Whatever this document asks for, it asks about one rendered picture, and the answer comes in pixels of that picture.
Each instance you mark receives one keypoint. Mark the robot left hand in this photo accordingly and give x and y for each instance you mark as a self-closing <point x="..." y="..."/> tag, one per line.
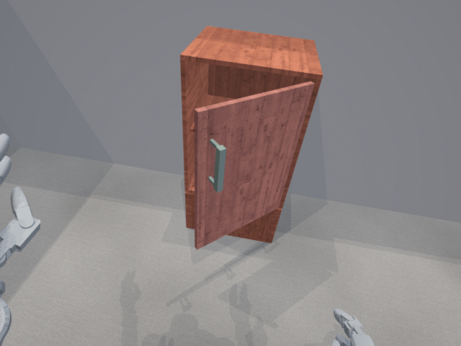
<point x="18" y="232"/>

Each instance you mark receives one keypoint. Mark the handle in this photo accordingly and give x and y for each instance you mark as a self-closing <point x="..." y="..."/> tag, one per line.
<point x="219" y="166"/>

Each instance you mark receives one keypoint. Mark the cupboard door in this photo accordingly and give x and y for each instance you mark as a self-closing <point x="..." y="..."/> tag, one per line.
<point x="260" y="133"/>

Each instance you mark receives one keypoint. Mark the robot right hand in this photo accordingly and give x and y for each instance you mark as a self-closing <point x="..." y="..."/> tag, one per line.
<point x="353" y="330"/>

